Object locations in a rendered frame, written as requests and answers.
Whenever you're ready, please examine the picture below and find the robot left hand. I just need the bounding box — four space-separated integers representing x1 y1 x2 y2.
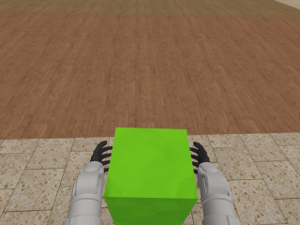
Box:
90 141 113 172

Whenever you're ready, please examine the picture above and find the carton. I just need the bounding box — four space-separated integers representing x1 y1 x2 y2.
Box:
104 127 199 225

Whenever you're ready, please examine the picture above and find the robot right hand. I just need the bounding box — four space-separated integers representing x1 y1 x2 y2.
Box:
189 142 210 174

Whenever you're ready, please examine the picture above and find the robot left forearm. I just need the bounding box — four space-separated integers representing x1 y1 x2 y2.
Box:
62 161 105 225

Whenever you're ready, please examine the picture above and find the robot right forearm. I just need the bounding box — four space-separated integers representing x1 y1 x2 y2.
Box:
197 162 242 225

